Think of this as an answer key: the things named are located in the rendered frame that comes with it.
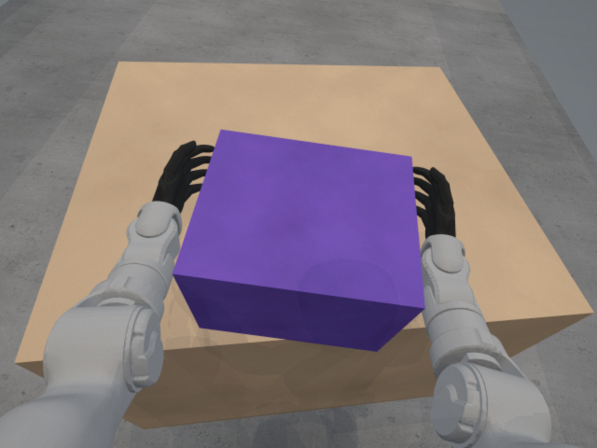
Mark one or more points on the right robot forearm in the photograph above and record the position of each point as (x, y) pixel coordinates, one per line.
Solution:
(453, 320)

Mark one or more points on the robot left upper arm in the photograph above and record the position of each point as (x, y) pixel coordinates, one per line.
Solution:
(98, 359)

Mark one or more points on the left robot forearm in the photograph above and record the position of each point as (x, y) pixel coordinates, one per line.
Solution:
(144, 272)

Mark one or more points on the robot right upper arm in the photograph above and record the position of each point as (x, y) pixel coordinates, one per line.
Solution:
(477, 407)

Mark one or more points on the robot left hand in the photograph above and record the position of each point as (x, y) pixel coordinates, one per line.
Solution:
(174, 183)

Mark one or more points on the pedestal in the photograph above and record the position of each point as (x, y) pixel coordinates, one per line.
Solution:
(523, 289)

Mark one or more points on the robot right hand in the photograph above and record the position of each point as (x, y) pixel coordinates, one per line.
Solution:
(439, 216)

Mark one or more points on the carton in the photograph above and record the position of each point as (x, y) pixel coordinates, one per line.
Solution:
(303, 241)

